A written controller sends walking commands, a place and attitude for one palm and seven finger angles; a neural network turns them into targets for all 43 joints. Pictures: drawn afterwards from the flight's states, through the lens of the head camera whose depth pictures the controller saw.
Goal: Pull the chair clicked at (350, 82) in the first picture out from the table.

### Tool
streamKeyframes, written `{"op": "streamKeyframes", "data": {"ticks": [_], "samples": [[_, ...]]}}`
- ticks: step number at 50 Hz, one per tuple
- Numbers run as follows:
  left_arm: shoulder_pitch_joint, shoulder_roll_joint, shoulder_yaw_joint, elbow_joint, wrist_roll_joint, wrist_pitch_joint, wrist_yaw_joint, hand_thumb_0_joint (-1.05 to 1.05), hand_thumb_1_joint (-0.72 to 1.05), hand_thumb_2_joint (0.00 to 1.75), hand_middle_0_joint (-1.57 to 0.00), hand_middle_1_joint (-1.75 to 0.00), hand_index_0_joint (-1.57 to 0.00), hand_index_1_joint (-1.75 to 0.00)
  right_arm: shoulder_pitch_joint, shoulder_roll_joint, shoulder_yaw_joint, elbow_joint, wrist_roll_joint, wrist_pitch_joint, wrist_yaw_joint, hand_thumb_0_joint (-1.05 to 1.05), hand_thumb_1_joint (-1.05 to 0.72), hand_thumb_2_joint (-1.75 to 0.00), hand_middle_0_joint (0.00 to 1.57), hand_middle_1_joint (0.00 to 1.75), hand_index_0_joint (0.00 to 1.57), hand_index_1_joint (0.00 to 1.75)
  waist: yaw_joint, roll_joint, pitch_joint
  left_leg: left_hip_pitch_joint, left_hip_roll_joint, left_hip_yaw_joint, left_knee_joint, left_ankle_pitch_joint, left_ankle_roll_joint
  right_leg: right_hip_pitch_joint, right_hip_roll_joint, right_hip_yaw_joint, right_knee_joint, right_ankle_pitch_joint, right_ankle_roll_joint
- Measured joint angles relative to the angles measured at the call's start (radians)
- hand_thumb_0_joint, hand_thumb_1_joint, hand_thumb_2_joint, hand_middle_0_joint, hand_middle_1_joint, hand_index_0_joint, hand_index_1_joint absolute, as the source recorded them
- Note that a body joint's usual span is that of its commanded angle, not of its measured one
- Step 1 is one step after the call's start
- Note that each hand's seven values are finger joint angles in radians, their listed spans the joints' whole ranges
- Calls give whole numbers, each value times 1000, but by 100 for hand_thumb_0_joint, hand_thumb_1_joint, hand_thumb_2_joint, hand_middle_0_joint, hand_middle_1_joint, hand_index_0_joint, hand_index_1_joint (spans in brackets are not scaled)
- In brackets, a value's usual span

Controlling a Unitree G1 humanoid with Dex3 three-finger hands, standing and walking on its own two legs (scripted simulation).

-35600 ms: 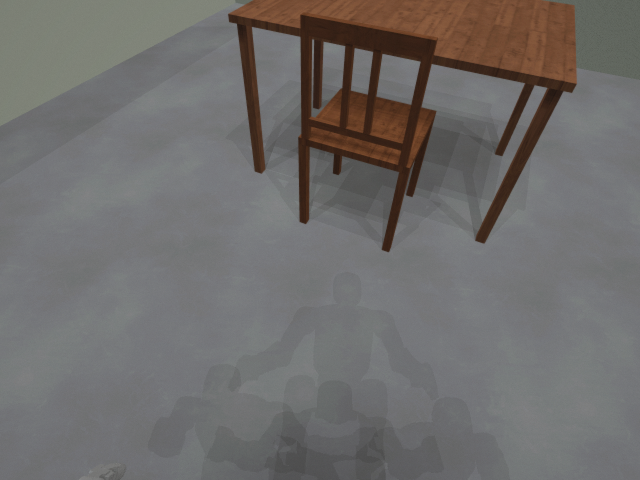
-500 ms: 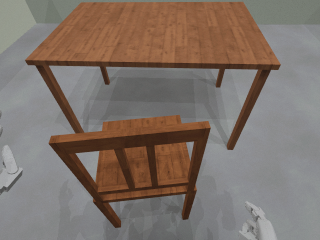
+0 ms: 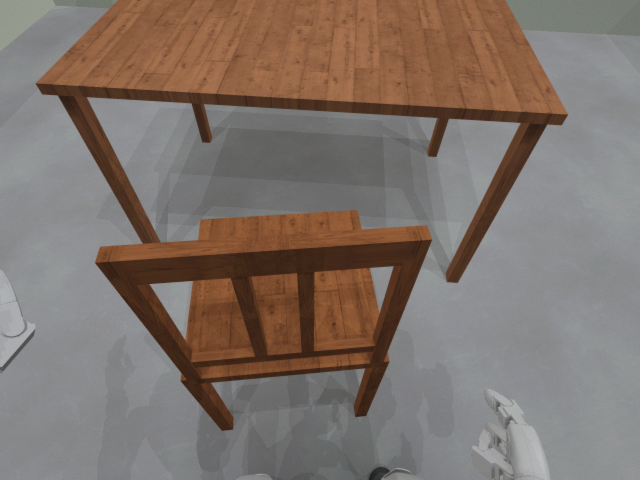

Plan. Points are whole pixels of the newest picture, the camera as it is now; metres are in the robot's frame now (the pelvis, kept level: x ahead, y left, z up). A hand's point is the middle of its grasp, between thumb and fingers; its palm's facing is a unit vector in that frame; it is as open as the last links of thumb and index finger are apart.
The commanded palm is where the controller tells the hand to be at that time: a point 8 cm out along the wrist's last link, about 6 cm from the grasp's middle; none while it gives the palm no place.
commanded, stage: step back with the hand held close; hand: left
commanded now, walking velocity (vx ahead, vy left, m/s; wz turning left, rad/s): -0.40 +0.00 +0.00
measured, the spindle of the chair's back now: (252, 317) +0.35 +0.14 -0.09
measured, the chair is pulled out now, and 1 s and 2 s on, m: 0.30 0.30 0.30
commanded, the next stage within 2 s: stop stepping back and stand still in 1.62 s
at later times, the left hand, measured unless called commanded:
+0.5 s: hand (25, 333) +0.20 +0.26 +0.18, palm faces +0.46 -0.74 -0.48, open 7.4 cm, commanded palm +0.13 +0.29 +0.19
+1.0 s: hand (3, 375) +0.16 +0.25 +0.18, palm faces +0.45 -0.77 -0.45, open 7.4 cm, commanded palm +0.10 +0.30 +0.19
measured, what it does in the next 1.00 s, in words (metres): stands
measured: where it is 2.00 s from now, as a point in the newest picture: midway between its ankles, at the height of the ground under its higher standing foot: outside the picture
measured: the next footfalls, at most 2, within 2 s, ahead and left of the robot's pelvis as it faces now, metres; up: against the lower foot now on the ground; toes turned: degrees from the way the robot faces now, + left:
right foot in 1.44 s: -0.03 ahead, -0.15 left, +0.00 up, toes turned -3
left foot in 1.62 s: -0.06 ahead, +0.10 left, +0.00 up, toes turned -2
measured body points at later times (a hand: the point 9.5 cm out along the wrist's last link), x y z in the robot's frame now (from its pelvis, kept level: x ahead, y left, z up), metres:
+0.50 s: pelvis +0.00 -0.01 +0.00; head +0.03 +0.00 +0.45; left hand +0.17 +0.29 +0.21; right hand +0.17 -0.24 -0.09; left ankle +0.03 +0.13 -0.72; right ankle +0.09 -0.14 -0.72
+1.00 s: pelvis -0.04 +0.00 +0.00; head -0.01 +0.02 +0.44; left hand +0.13 +0.29 +0.21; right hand +0.14 -0.24 -0.08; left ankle +0.02 +0.13 -0.72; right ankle +0.08 -0.14 -0.72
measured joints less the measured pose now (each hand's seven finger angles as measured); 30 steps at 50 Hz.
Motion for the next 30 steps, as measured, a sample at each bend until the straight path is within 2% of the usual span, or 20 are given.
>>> {"op": "streamKeyframes", "data": {"ticks": [6,11,15,19,21,26,30], "samples": [[-2,14,23,-4,5,-14,-1,2,89,89,-22,-30,-21,-30,24,19,9,-9,0,-18,0,1,-90,-90,20,30,21,30,-4,-13,6,1,1,-10,34,-20,-5,-6,4,4,52,-29,-1],[-37,-12,9,-15,4,-27,-7,2,89,89,-21,-30,-21,-30,24,19,8,7,-7,-27,11,1,-90,-90,20,30,21,30,1,-4,3,-15,11,-21,73,-58,-8,-13,15,-5,72,-45,-9],[-40,-10,0,-26,6,-27,-9,2,89,89,-22,-30,-21,-30,11,7,3,22,-11,-13,15,1,-90,-90,21,30,21,30,-11,-9,6,-12,2,-23,43,-16,-2,-7,10,-4,42,-24,-6],[6,17,25,-14,9,-33,-6,1,89,89,-22,-30,-21,-30,18,12,1,10,-4,-7,6,1,-90,-90,20,30,21,30,-22,-13,-3,-2,6,-16,17,-4,-3,-7,18,6,41,-69,-8],[19,35,38,-8,8,-30,-6,1,89,89,-22,-30,-21,-30,33,20,0,0,-1,-15,4,1,-90,-90,20,30,21,30,-29,-18,-8,-4,2,-24,22,-8,-6,17,22,19,52,-40,-13],[-7,8,25,-14,2,-39,-15,2,89,89,-21,-30,-21,-30,27,21,1,10,-7,-34,13,1,-90,-90,20,30,21,30,-9,-8,3,-14,19,-31,46,-17,-17,16,38,15,63,-65,-4],[-24,-10,-6,-34,3,-43,-20,2,89,89,-22,-30,-21,-30,11,10,-7,23,-12,-29,17,1,-90,-90,20,30,21,30,-12,-10,8,-27,7,-36,47,-36,-6,13,29,13,46,-46,-6]]}}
